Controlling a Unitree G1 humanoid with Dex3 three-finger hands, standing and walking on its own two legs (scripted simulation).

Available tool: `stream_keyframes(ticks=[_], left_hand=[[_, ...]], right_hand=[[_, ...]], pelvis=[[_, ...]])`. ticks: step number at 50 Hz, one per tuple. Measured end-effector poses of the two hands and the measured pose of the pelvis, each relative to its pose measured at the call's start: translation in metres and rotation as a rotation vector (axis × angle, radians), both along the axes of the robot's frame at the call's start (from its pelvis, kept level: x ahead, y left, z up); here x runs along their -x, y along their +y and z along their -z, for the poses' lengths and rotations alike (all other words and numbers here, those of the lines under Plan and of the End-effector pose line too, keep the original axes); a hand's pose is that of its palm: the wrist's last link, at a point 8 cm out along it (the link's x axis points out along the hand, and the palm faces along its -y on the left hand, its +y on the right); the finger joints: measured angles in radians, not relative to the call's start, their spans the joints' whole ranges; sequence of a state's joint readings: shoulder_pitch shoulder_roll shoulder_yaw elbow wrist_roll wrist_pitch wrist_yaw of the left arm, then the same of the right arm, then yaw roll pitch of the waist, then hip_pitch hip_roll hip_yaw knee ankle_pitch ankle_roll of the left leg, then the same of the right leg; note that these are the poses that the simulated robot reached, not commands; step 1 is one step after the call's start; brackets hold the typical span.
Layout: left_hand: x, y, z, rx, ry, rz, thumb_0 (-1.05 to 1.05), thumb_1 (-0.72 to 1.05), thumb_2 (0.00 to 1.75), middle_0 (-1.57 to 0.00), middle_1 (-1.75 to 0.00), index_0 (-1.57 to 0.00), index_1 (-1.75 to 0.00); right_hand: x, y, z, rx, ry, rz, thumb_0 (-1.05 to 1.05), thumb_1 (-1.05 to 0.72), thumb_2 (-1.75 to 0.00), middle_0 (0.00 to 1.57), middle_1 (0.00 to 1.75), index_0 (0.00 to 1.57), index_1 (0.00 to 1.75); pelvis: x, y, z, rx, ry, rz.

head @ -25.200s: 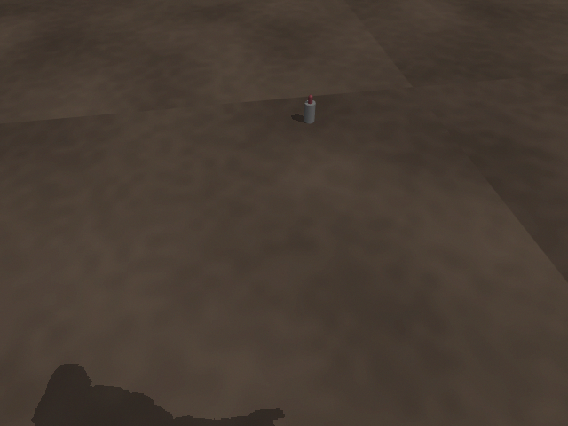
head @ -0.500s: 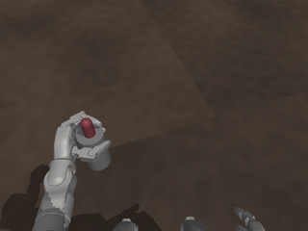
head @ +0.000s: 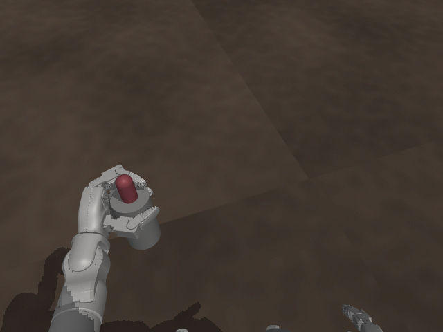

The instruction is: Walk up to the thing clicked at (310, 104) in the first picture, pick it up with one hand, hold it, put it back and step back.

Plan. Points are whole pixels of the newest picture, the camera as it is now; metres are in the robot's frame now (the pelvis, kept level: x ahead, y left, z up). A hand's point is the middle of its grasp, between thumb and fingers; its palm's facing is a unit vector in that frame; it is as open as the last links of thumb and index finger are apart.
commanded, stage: hold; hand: left
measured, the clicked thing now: (134, 209) +0.34 +0.17 +0.02
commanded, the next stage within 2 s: none
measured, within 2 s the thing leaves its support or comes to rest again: neither
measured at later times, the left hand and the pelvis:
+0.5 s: hand (129, 206) +0.33 +0.17 +0.06, palm faces +0.02 -1.00 +0.00, open 7.7 cm; pelvis -0.01 +0.00 +0.01, yaw +0 degrees
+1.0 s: hand (125, 208) +0.32 +0.17 +0.07, palm faces +0.03 -1.00 +0.00, open 7.7 cm; pelvis -0.01 +0.00 +0.01, yaw +0 degrees
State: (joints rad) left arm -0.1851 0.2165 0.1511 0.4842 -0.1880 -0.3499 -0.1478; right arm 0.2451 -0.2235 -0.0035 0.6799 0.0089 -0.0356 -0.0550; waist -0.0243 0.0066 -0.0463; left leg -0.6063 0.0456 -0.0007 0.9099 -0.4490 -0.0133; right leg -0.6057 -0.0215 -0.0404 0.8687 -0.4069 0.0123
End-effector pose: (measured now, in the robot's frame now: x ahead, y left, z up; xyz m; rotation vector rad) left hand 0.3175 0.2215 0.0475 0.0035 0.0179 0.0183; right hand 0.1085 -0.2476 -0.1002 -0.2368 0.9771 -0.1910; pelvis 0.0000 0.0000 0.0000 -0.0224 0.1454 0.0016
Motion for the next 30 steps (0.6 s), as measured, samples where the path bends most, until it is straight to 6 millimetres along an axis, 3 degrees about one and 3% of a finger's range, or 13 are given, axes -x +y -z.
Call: stream_keyframes(ticks=[30], left_hand=[[0.016, 0.000, -0.016, 0.006, -0.011, -0.006, -0.03, -0.18, 0.97, -0.77, -1.01, -0.96, -1.09]], right_hand=[[-0.003, 0.000, -0.014, -0.008, -0.051, -0.015, 0.01, -0.90, -0.89, 0.20, 0.30, 0.20, 0.30]], pelvis=[[0.006, -0.003, -0.011, -0.006, -0.053, -0.002]])
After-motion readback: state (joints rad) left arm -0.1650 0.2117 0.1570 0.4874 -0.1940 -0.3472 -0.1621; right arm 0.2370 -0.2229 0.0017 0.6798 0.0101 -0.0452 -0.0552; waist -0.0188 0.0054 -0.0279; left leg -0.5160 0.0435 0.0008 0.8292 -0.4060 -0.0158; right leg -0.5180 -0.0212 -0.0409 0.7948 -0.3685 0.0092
